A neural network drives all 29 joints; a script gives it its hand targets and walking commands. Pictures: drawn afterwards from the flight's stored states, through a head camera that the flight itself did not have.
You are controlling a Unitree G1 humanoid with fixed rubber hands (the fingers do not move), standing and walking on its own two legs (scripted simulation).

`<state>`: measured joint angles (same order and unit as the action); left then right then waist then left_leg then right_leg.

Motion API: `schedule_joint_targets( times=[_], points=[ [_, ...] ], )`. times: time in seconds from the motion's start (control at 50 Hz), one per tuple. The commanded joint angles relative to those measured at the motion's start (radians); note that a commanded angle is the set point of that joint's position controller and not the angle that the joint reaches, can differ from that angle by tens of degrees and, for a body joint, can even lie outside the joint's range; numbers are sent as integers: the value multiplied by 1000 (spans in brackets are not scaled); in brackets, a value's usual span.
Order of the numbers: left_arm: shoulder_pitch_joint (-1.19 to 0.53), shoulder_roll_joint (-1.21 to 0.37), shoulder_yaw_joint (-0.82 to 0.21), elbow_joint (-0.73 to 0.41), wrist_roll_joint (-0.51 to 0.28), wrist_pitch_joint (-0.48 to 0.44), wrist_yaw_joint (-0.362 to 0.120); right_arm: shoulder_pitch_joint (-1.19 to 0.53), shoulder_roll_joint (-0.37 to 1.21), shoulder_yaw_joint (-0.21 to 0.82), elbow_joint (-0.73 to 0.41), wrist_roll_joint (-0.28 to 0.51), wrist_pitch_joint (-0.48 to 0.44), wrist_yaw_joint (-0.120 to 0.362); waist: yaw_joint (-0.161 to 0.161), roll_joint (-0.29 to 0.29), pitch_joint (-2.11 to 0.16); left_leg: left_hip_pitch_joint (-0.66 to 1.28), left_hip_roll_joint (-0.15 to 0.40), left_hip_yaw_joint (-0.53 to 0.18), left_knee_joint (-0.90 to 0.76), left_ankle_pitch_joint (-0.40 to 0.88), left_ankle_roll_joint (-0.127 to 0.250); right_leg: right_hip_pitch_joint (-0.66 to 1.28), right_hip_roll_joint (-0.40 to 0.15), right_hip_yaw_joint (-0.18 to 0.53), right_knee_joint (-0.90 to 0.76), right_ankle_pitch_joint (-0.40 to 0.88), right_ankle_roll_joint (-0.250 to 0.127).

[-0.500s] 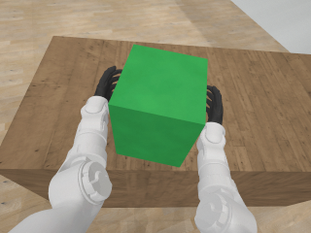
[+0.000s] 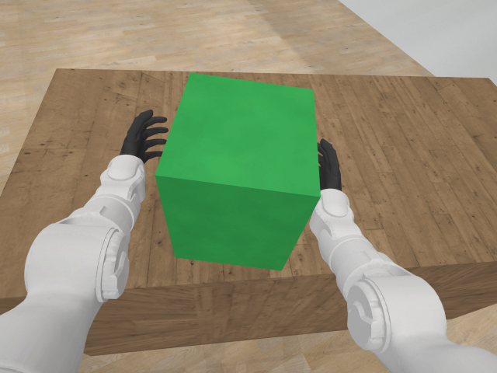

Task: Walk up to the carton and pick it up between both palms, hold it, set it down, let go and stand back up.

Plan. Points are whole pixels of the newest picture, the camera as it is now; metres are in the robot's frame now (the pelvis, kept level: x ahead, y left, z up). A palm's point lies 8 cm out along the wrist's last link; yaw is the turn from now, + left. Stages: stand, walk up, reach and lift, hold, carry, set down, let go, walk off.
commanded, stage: set down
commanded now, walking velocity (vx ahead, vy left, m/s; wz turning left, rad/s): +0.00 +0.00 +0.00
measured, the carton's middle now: (239, 179) +0.43 +0.00 +0.04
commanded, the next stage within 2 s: none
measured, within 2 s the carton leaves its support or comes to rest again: neither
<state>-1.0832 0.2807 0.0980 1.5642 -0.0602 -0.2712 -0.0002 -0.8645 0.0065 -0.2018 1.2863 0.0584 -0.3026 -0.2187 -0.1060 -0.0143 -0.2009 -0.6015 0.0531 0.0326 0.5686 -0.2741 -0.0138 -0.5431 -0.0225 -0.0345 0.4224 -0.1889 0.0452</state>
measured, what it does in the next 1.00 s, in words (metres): stands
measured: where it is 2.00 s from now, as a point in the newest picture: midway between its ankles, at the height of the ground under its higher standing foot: outside the picture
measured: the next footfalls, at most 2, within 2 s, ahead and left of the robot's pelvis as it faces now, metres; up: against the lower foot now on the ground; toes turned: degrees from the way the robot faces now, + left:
none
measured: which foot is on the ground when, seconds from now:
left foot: down 0.00-1.00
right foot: down 0.00-1.00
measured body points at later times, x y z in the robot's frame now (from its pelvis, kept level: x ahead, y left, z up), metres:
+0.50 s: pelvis -0.05 -0.01 +0.00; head +0.01 +0.03 +0.44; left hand +0.46 +0.18 +0.15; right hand +0.41 -0.19 +0.14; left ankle -0.03 +0.11 -0.73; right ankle -0.01 -0.15 -0.73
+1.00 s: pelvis -0.03 -0.02 +0.01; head +0.00 +0.02 +0.46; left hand +0.47 +0.19 +0.21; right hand +0.42 -0.19 +0.20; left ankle -0.02 +0.11 -0.73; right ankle -0.01 -0.15 -0.73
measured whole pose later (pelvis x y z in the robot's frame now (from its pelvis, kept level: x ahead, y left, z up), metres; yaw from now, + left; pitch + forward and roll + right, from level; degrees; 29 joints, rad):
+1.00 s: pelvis -0.03 -0.02 +0.01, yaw +1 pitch +9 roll -1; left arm -1.29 0.50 -0.14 1.43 -0.31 0.11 -0.07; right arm -1.12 -0.12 -0.02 1.09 0.35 0.19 -0.29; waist -0.16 -0.04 -0.14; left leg -0.40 0.05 0.02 0.42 -0.18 -0.02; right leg -0.35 -0.01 -0.05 0.31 -0.12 0.02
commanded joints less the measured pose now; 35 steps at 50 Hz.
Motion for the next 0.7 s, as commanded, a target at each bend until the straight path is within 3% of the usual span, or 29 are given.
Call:
schedule_joint_targets(
  times=[0.0, 0.1, 0.18, 0.28, 0.38, 0.5, 0.68],
  points=[
    [-423, 134, -112, -61, -95, -48, -10, -415, -207, 67, -54, 114, -55, -3, -5, 148, -567, 359, -40, 25, 83, 701, -117, 220, 81, -52, 78, 549, -26],
    [-502, 133, -235, -115, -208, -37, -24, -496, -292, 131, -42, 223, -23, 12, -9, 202, -585, 453, -32, 11, 110, 735, -141, 74, 99, -77, 57, 434, -47],
    [-557, 131, -297, -196, -273, -3, -31, -565, -319, 175, -104, 283, 44, 30, -11, 210, -626, 474, -34, 5, 108, 684, -133, 42, 96, -77, 52, 374, -54],
    [-609, 181, -324, -187, -309, 49, -43, -607, -339, 177, -126, 288, 146, 47, -29, 183, -591, 405, -45, 1, 51, 464, -93, 30, 66, -60, 38, 228, -62],
    [-662, 242, -332, -128, -337, 96, -40, -668, -323, 158, -167, 255, 230, 30, -43, 136, -556, 296, -61, 7, -15, 255, -48, 97, 41, -37, 32, 150, -65],
    [-687, 282, -332, -76, -354, 153, -40, -723, -280, 147, -234, 231, 318, -10, -45, 104, -518, 238, -70, 7, -82, 174, -18, 203, 27, -22, 15, 153, -67],
    [-707, 308, -301, -131, -333, 223, -50, -734, -261, 133, -288, 223, 395, -46, -56, 123, -522, 345, -69, 6, -109, 300, -32, 292, 39, -24, -22, 305, -63]
  ],
)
